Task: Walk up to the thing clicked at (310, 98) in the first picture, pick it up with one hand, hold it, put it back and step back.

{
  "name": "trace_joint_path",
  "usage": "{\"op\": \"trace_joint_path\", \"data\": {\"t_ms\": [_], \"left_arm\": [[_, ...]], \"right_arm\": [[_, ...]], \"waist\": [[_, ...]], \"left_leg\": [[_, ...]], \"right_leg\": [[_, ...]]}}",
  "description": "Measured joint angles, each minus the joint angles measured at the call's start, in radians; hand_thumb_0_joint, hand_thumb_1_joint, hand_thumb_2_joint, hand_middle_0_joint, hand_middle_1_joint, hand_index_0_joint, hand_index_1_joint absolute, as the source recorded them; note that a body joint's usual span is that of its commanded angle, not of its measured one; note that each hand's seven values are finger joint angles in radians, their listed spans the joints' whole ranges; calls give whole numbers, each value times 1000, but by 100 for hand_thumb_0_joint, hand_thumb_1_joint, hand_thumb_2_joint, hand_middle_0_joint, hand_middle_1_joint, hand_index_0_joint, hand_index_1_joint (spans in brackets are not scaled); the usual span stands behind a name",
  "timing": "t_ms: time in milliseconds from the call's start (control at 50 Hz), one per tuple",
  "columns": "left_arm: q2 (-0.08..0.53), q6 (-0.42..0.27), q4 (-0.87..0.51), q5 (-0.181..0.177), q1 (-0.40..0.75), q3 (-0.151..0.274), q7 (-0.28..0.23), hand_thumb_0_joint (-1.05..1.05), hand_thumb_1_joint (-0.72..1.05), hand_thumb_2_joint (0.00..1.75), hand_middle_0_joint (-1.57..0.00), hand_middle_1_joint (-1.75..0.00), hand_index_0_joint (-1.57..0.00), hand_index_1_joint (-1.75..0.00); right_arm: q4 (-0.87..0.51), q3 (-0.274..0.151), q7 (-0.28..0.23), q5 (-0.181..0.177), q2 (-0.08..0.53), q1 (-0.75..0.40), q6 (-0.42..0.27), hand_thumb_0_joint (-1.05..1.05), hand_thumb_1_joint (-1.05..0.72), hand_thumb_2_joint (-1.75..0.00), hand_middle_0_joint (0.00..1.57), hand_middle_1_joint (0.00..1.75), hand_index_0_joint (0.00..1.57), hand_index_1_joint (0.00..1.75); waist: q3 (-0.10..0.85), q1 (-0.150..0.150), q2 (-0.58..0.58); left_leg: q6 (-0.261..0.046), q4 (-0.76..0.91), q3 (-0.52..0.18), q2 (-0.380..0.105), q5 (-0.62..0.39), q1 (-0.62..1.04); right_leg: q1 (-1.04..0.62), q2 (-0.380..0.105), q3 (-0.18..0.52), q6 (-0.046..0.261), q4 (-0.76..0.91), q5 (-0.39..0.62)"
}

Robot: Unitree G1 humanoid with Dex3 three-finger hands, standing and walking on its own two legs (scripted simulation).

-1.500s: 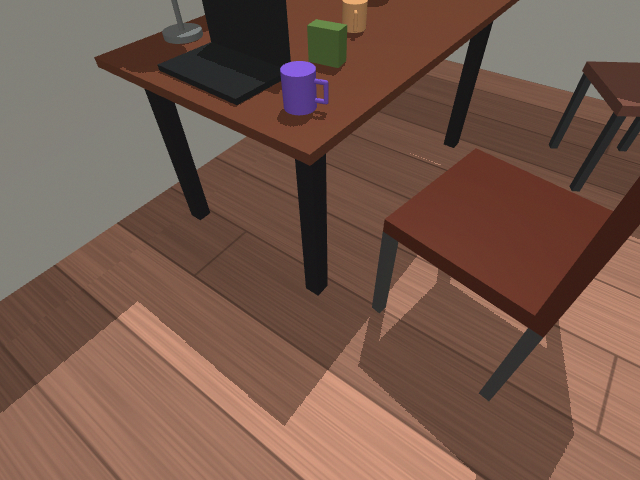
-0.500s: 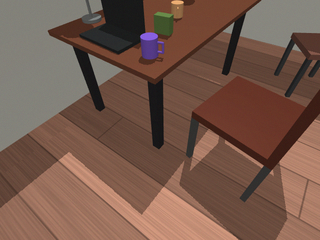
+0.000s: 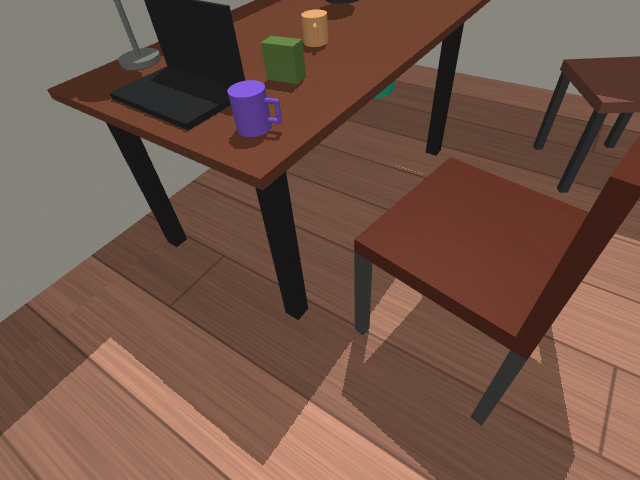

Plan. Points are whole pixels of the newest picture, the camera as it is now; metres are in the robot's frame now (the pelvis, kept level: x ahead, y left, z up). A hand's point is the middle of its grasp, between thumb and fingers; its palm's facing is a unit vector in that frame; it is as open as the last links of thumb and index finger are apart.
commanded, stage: walk up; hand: left
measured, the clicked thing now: (257, 109) +0.91 +0.18 +0.03
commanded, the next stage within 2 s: none
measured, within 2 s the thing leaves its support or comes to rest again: neither
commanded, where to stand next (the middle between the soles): +0.49 -0.01 m, yaw +0 degrees
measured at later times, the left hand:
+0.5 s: hand (159, 438) +0.24 +0.29 -0.14, palm faces -0.06 -0.94 -0.33, open 7.3 cm
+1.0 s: hand (213, 312) +0.43 +0.23 -0.10, palm faces -0.03 -0.92 -0.39, open 7.3 cm
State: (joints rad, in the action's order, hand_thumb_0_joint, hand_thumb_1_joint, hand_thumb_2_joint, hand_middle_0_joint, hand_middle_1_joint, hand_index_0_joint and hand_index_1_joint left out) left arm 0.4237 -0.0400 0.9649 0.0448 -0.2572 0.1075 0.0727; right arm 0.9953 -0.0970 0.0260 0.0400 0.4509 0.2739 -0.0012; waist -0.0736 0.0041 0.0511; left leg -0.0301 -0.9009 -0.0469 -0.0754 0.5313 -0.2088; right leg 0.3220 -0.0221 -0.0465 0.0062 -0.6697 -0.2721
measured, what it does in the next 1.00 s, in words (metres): walks ahead: left foot, then right foot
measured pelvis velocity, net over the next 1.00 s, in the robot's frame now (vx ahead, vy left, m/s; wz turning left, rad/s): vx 0.37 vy -0.04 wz -0.03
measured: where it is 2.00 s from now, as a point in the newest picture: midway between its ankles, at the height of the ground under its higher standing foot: (354, 418)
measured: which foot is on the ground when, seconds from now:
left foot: up 0.00-0.32, down 0.34-0.80, up 0.82-1.00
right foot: down 0.00-0.38, up 0.40-0.74, down 0.76-1.00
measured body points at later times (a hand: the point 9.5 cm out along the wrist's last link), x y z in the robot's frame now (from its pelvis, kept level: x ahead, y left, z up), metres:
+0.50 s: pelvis +0.19 +0.02 +0.01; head +0.22 +0.04 +0.46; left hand +0.24 +0.34 -0.12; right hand +0.28 -0.30 -0.08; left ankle +0.24 +0.13 -0.72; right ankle +0.14 -0.12 -0.65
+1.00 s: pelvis +0.37 -0.04 +0.02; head +0.38 -0.06 +0.46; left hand +0.44 +0.28 -0.08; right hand +0.39 -0.35 -0.12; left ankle +0.40 +0.12 -0.65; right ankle +0.40 -0.14 -0.72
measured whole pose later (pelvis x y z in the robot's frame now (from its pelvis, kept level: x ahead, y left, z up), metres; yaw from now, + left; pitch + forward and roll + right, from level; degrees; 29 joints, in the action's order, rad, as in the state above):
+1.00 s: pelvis +0.37 -0.04 +0.02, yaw -2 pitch -3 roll +1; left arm 0.37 -0.08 0.82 0.00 -0.31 0.05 0.05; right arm 0.87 -0.04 0.05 0.01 0.43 0.35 -0.01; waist -0.09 0.02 0.05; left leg -0.02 -1.04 -0.01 -0.06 0.33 -0.48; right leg 0.25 -0.02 -0.05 0.04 -0.53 -0.23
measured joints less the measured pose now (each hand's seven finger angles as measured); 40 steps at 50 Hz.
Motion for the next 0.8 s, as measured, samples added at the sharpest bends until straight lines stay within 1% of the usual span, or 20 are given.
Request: {"op": "trace_joint_path", "data": {"t_ms": [40,60,120,200,240,280,340,360,380,400,440,460,500,560,620,680,720,760,780,800], "left_arm": [[-20,-1,-12,-6,-19,-14,-3,0,91,90,-20,-30,-20,-30],[-30,-1,-15,-10,-28,-21,-5,0,91,90,-20,-30,-20,-30],[-47,-6,-21,-22,-55,-36,-9,0,91,90,-20,-30,-21,-30],[-47,-14,-36,-26,-83,-42,-13,0,91,90,-20,-30,-21,-30],[-40,-19,-48,-26,-89,-42,-12,0,90,90,-20,-30,-21,-30],[-32,-23,-64,-25,-92,-43,-11,0,90,90,-20,-30,-21,-30],[-20,-22,-84,-28,-94,-48,-11,0,90,90,-20,-30,-21,-30],[-12,-20,-89,-29,-93,-49,-13,0,90,90,-20,-30,-21,-30],[-5,-14,-89,-31,-89,-48,-17,0,90,90,-20,-30,-21,-30],[-8,-7,-88,-35,-84,-48,-22,0,91,90,-20,-30,-21,-30],[-11,6,-82,-35,-76,-57,-29,0,91,90,-20,-30,-21,-30],[-8,10,-79,-36,-71,-63,-31,1,91,90,-20,-30,-21,-30],[3,8,-80,-41,-60,-64,-30,1,91,90,-20,-30,-21,-30],[16,3,-97,-47,-40,-55,-25,1,91,90,-20,-30,-21,-30],[19,3,-111,-44,-22,-48,-13,0,91,90,-20,-30,-20,-30],[14,5,-117,-36,-4,-43,0,0,91,90,-20,-30,-20,-30],[8,2,-120,-33,6,-40,6,0,91,90,-20,-30,-20,-30],[5,-7,-126,-31,5,-38,8,0,91,90,-20,-30,-20,-30],[0,-16,-127,-29,6,-35,6,0,91,90,-20,-30,-20,-30],[-9,-24,-129,-26,10,-31,1,0,91,90,-20,-30,-20,-30]], "right_arm": [[-3,6,6,-9,-5,-9,1,1,-91,-90,20,30,20,30],[-9,10,10,-15,-6,-15,-5,1,-91,-90,20,30,20,30],[-39,20,21,-26,-17,-21,-25,1,-91,-90,20,30,20,30],[-71,26,41,-21,-36,-20,-30,0,-91,-90,20,30,20,30],[-79,28,48,-16,-43,-18,-28,0,-90,-90,20,30,20,30],[-85,28,51,-12,-47,-19,-30,0,-90,-90,20,30,20,30],[-96,24,49,-10,-47,-21,-40,1,-90,-90,20,30,20,30],[-100,22,45,-9,-52,-26,-47,1,-90,-90,20,30,20,30],[-106,19,40,-6,-60,-35,-56,1,-90,-90,20,30,20,30],[-120,19,35,-1,-63,-40,-65,1,-90,-90,20,30,20,30],[-146,21,29,-12,-69,-40,-78,0,-90,-90,20,30,20,30],[-155,25,25,-17,-73,-35,-81,0,-90,-90,20,30,21,30],[-168,35,18,-25,-82,-17,-85,0,-90,-90,20,30,21,30],[-173,45,13,-33,-83,18,-90,0,-90,-90,20,30,21,30],[-174,47,12,-30,-72,47,-85,0,-90,-90,20,30,21,30],[-179,45,13,-28,-54,66,-82,0,-90,-90,20,30,21,30],[-181,43,14,-28,-41,79,-77,0,-90,-90,20,30,21,30],[-182,40,13,-30,-29,96,-67,0,-90,-90,20,30,21,30],[-179,38,12,-31,-21,101,-60,0,-90,-90,20,30,21,30],[-171,36,8,-32,-17,98,-52,0,-90,-90,20,30,21,30]], "waist": [[2,20,2],[1,24,6],[1,33,7],[3,37,-11],[0,39,-23],[-6,42,-34],[-12,39,-50],[-18,37,-69],[-28,37,-98],[-32,33,-107],[-32,10,-98],[-29,0,-97],[-24,-13,-106],[-21,-22,-116],[-24,-23,-110],[-32,-30,-94],[-32,-37,-77],[-22,-40,-59],[-20,-38,-37],[-24,-36,-12]], "left_leg": [[3,-131,7,41,-31,-83],[2,-162,12,51,-59,-122],[5,-145,24,52,-150,-210],[25,-5,30,23,-209,-265],[29,89,37,5,-233,-266],[28,186,44,-6,-262,-250],[17,318,73,1,-323,-196],[15,331,85,17,-382,-180],[14,314,106,36,-377,-170],[13,288,118,41,-346,-168],[4,268,118,35,-298,-149],[2,279,119,32,-287,-128],[8,324,125,34,-285,-77],[13,380,134,42,-278,-9],[15,406,145,44,-254,44],[27,403,154,40,-217,81],[40,375,154,32,-177,93],[52,312,149,19,-116,93],[43,252,140,-1,-76,81],[19,164,117,-23,-60,54]], "right_leg": [[-40,7,0,20,34,-13],[-64,12,-2,24,65,-7],[-132,25,-7,29,153,10],[-193,37,-14,34,217,-2],[-218,39,-19,30,228,-20],[-238,38,-23,20,223,-49],[-254,23,-30,-3,169,-122],[-250,4,-26,-5,122,-160],[-226,-24,-10,7,40,-189],[-181,-23,19,19,-76,-205],[-85,17,60,37,-296,-233],[-40,30,71,42,-370,-225],[38,32,95,46,-432,-172],[125,1,109,31,-396,-98],[169,-40,92,9,-270,-48],[172,-66,61,7,-117,11],[149,-64,46,15,-32,52],[100,-50,27,27,38,84],[84,-31,17,19,39,100],[81,-14,0,16,8,76]]}}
